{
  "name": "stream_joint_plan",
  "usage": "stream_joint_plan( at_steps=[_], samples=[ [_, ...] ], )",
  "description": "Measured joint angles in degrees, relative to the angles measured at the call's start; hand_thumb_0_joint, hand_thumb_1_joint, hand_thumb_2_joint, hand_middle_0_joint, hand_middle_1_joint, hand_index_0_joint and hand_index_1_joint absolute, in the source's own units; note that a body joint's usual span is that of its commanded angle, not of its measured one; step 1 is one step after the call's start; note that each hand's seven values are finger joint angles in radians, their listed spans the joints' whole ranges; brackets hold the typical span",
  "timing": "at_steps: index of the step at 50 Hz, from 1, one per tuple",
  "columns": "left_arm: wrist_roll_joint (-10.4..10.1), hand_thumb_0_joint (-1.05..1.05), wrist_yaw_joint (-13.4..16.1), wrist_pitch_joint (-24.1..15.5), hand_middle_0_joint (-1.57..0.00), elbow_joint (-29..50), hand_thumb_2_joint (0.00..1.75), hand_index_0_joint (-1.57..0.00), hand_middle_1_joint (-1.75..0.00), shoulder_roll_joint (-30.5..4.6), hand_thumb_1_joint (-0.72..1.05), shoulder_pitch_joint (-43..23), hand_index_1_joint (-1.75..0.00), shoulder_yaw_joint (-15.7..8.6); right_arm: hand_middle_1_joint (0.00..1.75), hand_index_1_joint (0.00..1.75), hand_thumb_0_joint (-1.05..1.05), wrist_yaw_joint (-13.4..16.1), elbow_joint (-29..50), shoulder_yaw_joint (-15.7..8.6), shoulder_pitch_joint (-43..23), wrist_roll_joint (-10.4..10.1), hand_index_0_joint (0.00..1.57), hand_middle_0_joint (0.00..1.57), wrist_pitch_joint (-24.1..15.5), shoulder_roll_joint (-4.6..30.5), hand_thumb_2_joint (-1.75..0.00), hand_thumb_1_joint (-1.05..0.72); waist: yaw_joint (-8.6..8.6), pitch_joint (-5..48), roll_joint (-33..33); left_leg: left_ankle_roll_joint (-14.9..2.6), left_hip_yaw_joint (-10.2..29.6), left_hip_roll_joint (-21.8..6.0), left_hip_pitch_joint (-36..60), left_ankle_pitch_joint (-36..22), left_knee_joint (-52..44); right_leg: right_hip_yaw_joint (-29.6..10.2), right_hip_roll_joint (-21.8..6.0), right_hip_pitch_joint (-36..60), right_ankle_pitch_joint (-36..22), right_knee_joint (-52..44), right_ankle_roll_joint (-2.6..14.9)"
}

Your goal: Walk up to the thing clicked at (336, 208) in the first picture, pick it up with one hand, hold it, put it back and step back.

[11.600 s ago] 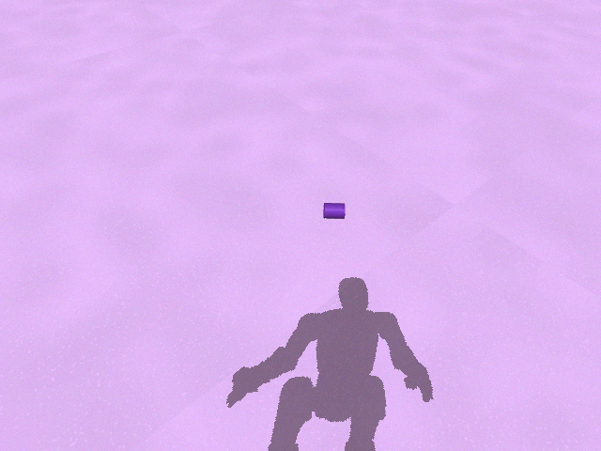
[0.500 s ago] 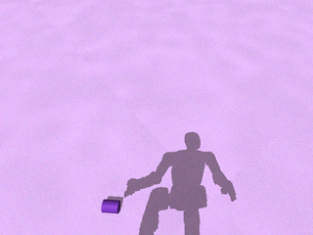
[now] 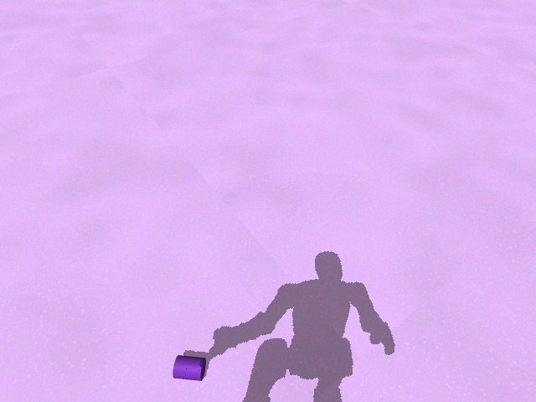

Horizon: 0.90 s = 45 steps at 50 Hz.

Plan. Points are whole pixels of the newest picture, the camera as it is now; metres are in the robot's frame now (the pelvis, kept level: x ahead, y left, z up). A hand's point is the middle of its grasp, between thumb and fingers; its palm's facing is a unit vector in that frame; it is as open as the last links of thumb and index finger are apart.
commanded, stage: walk up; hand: left
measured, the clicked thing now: (189, 367) +0.40 +0.27 -0.74
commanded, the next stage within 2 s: stand in 0.60 s
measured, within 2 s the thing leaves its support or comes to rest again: neither
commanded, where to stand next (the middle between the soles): +0.03 +0.03 m, yaw +1 degrees
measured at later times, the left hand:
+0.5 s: hand out of the picture +0.07 +0.26 -0.16, palm faces +0.01 -0.94 -0.34, open 7.4 cm
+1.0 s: hand out of the picture +0.08 +0.25 -0.15, palm faces +0.00 -0.94 -0.34, open 7.4 cm
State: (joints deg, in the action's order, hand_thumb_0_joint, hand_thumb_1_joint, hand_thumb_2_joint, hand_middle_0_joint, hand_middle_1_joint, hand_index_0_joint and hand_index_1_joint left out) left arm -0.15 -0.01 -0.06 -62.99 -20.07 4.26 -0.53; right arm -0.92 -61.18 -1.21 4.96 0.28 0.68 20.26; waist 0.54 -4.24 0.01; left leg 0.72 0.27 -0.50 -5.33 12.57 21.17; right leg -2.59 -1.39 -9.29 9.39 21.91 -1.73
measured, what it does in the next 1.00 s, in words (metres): stands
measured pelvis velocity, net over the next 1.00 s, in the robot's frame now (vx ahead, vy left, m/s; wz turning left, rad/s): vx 0.02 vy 0.00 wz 0.02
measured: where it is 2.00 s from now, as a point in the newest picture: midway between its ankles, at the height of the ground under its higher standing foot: outside the picture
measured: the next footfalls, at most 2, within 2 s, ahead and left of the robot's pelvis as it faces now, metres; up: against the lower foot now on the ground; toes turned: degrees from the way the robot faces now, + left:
left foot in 1.96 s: -0.05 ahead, +0.15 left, +0.00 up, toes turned -1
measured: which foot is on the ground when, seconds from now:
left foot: down 0.00-1.00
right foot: down 0.00-1.00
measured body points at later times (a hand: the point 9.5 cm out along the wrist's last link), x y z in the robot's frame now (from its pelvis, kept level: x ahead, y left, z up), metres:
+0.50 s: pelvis +0.00 +0.00 +0.00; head +0.01 +0.00 +0.45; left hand +0.07 +0.30 -0.13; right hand +0.07 -0.30 -0.13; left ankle -0.01 +0.13 -0.74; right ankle +0.03 -0.14 -0.74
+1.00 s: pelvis +0.02 +0.00 +0.00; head +0.03 +0.00 +0.45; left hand +0.08 +0.30 -0.13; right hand +0.10 -0.31 -0.13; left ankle -0.01 +0.13 -0.74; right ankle +0.03 -0.14 -0.74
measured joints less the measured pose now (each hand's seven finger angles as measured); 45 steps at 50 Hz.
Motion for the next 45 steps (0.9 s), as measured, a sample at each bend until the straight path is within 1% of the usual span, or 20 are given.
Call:
stream_joint_plan(
  at_steps=[13, 20, 30, 34, 45],
  samples=[
    [0.6, 0.0, -0.1, -0.2, -0.2, -2.2, 0.9, -0.2, -0.3, 0.3, 0.9, 1.9, -0.3, -0.3, 0.3, 0.3, 0.0, -0.5, -2.0, -0.2, 1.0, 0.2, 0.2, 0.2, 0.3, -0.2, -0.9, -0.9, 0.25, 0.2, -0.2, -0.03, 0.3, 0.1, -0.5, -1.5, -1.7, 0.3, -0.1, 0.0, -1.7, -2.4, -0.11],
    [0.6, 0.0, -0.1, -0.2, -0.2, -2.4, 0.9, -0.2, -0.3, 0.5, 0.9, 2.3, -0.3, -0.3, 0.3, 0.3, 0.0, -0.4, -2.8, -0.2, 2.1, 0.1, 0.2, 0.2, 0.4, -0.3, -0.9, -0.9, -0.03, 0.3, -0.1, -0.13, 0.5, 0.2, -0.6, -1.3, -1.7, 0.5, -0.3, 0.0, -1.6, -2.5, -0.21],
    [0.5, 0.0, 0.1, -0.2, -0.2, -1.7, 0.9, -0.2, -0.3, 0.4, 0.9, 1.2, -0.3, -0.2, 0.3, 0.3, 0.0, -0.1, -2.4, -0.2, 1.8, 0.0, 0.2, 0.2, 0.2, -0.3, -0.9, -0.9, -0.36, 0.6, -0.1, -0.17, 0.6, 0.3, -0.5, -1.0, -1.6, 0.6, -0.4, -0.1, -0.9, -1.9, -0.23],
    [0.6, 0.0, 0.0, -0.4, -0.2, -1.7, 0.9, -0.2, -0.3, 0.2, 0.9, 1.1, -0.3, 0.1, 0.3, 0.3, 0.0, 0.0, -2.5, 0.2, 1.6, 0.5, 0.2, 0.2, -0.5, -0.3, -0.9, -0.9, -0.64, 1.2, 0.0, -0.04, 0.7, 0.3, -0.3, -1.0, -2.0, 0.7, -0.4, 0.1, -0.7, -2.1, -0.17],
    [0.6, 0.0, -0.2, -0.7, -0.2, -1.4, 0.9, -0.2, -0.3, 0.1, 0.9, 1.9, -0.3, 0.4, 0.3, 0.3, 0.0, 0.2, -2.6, 0.4, 1.9, 0.5, 0.2, 0.2, -1.2, 0.1, -0.9, -0.9, -0.66, 1.5, -0.2, 0.22, 1.1, -0.2, 0.2, -0.5, -2.3, 1.2, 0.0, 0.9, -0.3, -2.8, 0.08]
  ],
)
